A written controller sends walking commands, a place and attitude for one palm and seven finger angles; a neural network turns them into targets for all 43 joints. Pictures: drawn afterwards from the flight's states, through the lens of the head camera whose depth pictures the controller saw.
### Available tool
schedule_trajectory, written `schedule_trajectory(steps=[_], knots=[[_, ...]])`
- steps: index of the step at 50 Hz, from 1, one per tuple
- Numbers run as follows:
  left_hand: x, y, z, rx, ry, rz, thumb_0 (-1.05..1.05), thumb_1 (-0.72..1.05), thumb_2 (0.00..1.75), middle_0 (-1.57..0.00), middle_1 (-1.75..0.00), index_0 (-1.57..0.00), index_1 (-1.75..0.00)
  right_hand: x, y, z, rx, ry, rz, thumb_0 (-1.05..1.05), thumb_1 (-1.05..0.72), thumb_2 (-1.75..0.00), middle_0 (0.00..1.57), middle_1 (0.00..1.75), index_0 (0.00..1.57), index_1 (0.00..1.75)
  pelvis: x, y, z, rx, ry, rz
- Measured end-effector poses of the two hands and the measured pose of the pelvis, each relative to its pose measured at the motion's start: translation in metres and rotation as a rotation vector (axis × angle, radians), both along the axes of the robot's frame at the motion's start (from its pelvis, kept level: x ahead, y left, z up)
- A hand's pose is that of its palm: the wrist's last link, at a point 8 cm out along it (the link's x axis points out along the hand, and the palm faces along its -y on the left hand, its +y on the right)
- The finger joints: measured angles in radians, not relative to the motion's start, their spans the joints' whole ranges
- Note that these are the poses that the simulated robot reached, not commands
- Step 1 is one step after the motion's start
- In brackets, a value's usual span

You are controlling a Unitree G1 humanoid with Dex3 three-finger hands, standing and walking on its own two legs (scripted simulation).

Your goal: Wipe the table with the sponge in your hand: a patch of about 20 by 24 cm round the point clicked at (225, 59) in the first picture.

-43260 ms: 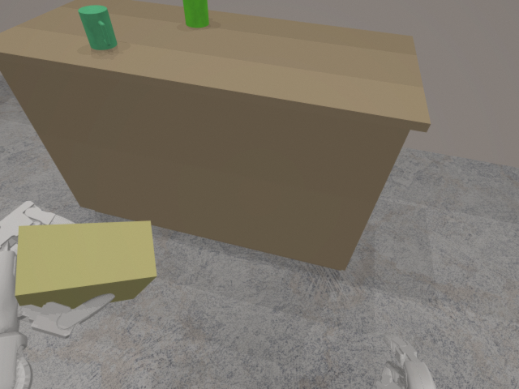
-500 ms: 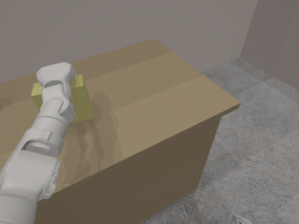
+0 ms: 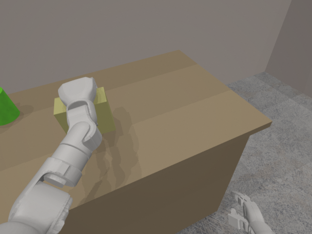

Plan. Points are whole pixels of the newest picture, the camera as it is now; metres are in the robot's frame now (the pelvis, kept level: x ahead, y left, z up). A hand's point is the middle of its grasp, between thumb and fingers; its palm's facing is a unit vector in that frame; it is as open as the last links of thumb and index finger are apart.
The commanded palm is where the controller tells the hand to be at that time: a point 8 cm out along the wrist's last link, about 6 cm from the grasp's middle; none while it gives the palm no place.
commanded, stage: wipe back along the third lane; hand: left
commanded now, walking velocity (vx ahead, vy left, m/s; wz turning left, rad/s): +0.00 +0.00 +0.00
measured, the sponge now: (89, 120) +0.39 +0.24 +0.11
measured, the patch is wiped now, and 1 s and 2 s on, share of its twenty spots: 0.95 0.95 1.00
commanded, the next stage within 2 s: slide back across to the middle lane in 1.14 s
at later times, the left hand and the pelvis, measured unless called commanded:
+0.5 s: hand (96, 117) +0.35 +0.19 +0.16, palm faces +0.19 -0.09 -0.98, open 10.2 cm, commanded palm +0.29 +0.17 +0.18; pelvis +0.00 +0.00 +0.00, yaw +0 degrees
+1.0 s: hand (101, 134) +0.29 +0.15 +0.16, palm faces +0.26 -0.16 -0.95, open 10.2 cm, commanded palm +0.24 +0.15 +0.19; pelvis -0.02 -0.04 -0.01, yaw -2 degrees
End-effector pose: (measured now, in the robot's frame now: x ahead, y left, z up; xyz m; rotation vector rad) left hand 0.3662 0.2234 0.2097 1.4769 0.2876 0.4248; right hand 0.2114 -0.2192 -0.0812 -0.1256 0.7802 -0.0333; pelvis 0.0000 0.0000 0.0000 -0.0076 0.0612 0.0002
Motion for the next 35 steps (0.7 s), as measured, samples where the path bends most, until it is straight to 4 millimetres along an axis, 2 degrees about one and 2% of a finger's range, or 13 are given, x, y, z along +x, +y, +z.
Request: schedule_trajectory(steps=[4, 8, 17, 24, 35], knots=[[-0.006, -0.006, 0.0, -0.001, -0.004, -0.015, 0.0, -0.5, 1.06, -0.65, -1.4, -0.71, -1.35, 0.022, 0.015, 0.01, 0.023, -0.051, 0.045, 0.01, -0.91, -0.9, 0.2, 0.3, 0.2, 0.3, 0.003, 0.003, -0.001, 0.0, -0.004, 0.007], [-0.014, -0.012, 0.0, -0.006, -0.02, -0.037, 0.0, -0.5, 1.06, -0.65, -1.4, -0.71, -1.35, 0.035, 0.029, 0.015, 0.046, -0.077, 0.085, 0.01, -0.91, -0.9, 0.2, 0.3, 0.2, 0.3, 0.007, 0.004, -0.002, 0.0, -0.013, 0.011], [-0.03, -0.025, -0.001, -0.02, -0.063, -0.066, 0.0, -0.5, 1.06, -0.65, -1.4, -0.71, -1.35, 0.04, 0.043, 0.014, 0.078, -0.067, 0.141, 0.01, -0.91, -0.9, 0.2, 0.3, 0.2, 0.3, 0.008, 0.002, -0.003, 0.001, -0.031, 0.011], [-0.044, -0.035, -0.001, -0.035, -0.089, -0.09, 0.0, -0.5, 1.06, -0.65, -1.4, -0.71, -1.35, 0.03, 0.034, 0.009, 0.085, -0.045, 0.131, 0.01, -0.91, -0.9, 0.2, 0.3, 0.2, 0.3, 0.004, -0.004, -0.004, 0.004, -0.041, 0.004], [-0.075, -0.047, 0.002, -0.09, -0.15, -0.105, 0.0, -0.49, 1.06, -0.64, -1.41, -0.71, -1.35, 0.013, 0.001, 0.011, 0.068, -0.056, 0.074, 0.01, -0.91, -0.9, 0.2, 0.3, 0.2, 0.3, -0.006, -0.019, -0.004, 0.012, -0.07, -0.018]])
